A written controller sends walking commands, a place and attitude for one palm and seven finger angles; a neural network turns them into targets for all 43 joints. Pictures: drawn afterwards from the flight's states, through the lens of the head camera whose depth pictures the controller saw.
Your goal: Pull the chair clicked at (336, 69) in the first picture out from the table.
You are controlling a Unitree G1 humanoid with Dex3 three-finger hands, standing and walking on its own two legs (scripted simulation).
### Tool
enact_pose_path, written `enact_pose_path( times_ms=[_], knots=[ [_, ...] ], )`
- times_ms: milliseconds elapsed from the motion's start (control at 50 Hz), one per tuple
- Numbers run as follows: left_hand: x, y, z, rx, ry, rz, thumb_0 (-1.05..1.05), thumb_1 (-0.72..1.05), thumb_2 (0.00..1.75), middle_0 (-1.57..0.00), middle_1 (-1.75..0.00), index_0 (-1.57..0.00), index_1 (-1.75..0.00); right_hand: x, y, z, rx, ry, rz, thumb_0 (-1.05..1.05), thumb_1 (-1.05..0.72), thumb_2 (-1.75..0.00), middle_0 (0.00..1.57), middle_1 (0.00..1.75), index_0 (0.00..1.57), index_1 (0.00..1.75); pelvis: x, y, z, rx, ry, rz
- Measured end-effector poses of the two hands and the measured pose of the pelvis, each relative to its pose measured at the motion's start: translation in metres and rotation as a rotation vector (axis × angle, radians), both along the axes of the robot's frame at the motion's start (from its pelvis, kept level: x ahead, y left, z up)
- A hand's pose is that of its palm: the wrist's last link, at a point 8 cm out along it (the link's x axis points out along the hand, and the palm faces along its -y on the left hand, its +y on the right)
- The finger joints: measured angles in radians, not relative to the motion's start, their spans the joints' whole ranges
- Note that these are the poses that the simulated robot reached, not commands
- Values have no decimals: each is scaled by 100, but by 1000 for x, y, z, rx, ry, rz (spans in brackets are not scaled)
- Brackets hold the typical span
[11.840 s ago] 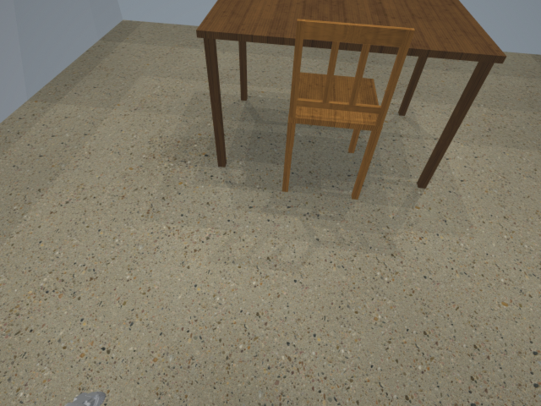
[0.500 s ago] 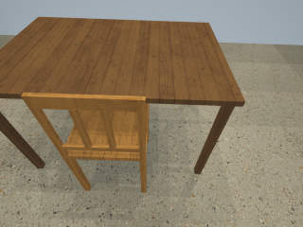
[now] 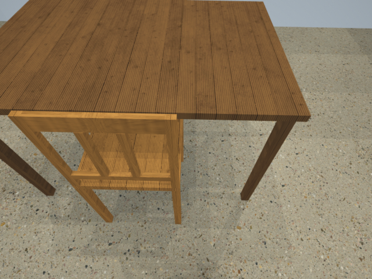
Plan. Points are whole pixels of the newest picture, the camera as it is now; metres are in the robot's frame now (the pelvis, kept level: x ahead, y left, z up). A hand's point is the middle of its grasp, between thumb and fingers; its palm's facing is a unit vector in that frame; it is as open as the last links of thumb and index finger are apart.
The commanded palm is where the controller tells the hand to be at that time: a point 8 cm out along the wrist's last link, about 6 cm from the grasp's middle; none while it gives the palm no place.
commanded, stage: come to a stop and stand still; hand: left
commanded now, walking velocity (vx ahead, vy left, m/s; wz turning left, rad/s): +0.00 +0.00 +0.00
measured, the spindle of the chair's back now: (94, 154) +0.45 +0.30 -0.10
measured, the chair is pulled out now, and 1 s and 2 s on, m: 0.00 0.00 0.00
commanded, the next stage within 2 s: look again from close up in 0.44 s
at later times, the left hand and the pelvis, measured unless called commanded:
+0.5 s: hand out of the picture -0.02 +0.21 -0.17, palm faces +0.00 -0.97 -0.23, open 7.4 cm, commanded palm none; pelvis -0.04 +0.02 +0.01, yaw +0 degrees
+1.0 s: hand out of the picture -0.02 +0.18 -0.17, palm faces +0.02 -0.98 -0.19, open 7.3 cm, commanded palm none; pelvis -0.02 +0.01 +0.01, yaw +1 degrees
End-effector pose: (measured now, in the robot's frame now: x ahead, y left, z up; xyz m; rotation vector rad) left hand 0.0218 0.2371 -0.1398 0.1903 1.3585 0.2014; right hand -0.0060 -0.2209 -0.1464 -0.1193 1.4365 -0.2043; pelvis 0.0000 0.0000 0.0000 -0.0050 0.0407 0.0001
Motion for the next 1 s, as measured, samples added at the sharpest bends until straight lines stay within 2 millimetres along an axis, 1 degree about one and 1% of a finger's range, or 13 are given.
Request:
enact_pose_path(
  times_ms=[60, 120, 220, 300, 360, 420, 540, 640, 700, 780, 920, 1000],
  knots=[
    [1, 0, -4, -6, -42, -29, 1, 92, 90, -20, -30, -20, -30, 11, -8, 5, -18, -58, 13, 1, -92, -90, 20, 30, 20, 30, -9, 2, -2, -18, -5, 6],
    [1, 1, -10, -37, -72, -42, 1, 91, 90, -20, -30, -20, -30, 25, -10, 10, -44, -142, 39, 1, -92, -90, 20, 30, 20, 30, -16, 8, -5, -19, -29, 8],
    [-1, 6, -6, -55, -112, -40, 1, 91, 90, -20, -30, -20, -30, 38, -2, 16, -50, -227, 91, 1, -91, -90, 20, 30, 20, 30, -24, 17, -2, -13, -62, 7],
    [-9, 10, 0, -53, -116, -47, 1, 91, 90, -20, -30, -21, -30, 40, 9, 18, -22, -252, 115, 1, -91, -90, 20, 30, 20, 30, -31, 20, 1, -6, -68, 3],
    [-20, 15, 3, -45, -97, -49, 1, 91, 90, -20, -30, -20, -30, 36, 15, 17, 0, -250, 118, 1, -91, -90, 20, 30, 20, 30, -34, 21, 3, -1, -65, 1],
    [-32, 18, 6, -35, -64, -46, 1, 91, 90, -20, -30, -20, -30, 29, 14, 16, 1, -234, 111, 0, -92, -90, 20, 30, 20, 30, -36, 21, 5, 3, -60, 0],
    [-55, 20, 7, -25, 6, -25, 1, 91, 90, -20, -30, -20, -30, 6, 8, 12, 2, -144, 110, 0, -92, -90, 20, 30, 20, 30, -34, 19, 6, 8, -56, 5],
    [-66, 16, 5, -30, 47, -12, 1, 91, 90, -20, -30, -20, -30, -13, 6, 10, 4, -69, 98, 1, -91, -90, 20, 30, 20, 30, -32, 16, 7, 9, -58, 9],
    [-67, 11, 4, -38, 59, -11, 1, 91, 90, -20, -30, -20, -30, -21, 6, 9, 7, -40, 88, 1, -91, -90, 20, 30, 20, 30, -30, 15, 7, 9, -60, 8],
    [-63, 3, 2, -52, 58, -13, 1, 91, 90, -20, -30, -20, -30, -26, 7, 9, 14, -21, 77, 1, -91, -90, 20, 30, 20, 30, -28, 12, 7, 10, -61, 7],
    [-48, -9, -1, -71, 22, -17, 1, 91, 90, -20, -30, -20, -30, -23, 11, 8, 27, -27, 69, 1, -91, -90, 20, 30, 20, 30, -26, 8, 7, 10, -63, 8],
    [-43, -9, -1, -65, 8, -15, 1, 92, 90, -20, -30, -21, -30, -21, 10, 8, 22, -32, 68, 1, -92, -90, 20, 30, 20, 30, -25, 6, 7, 10, -64, 10]
  ],
)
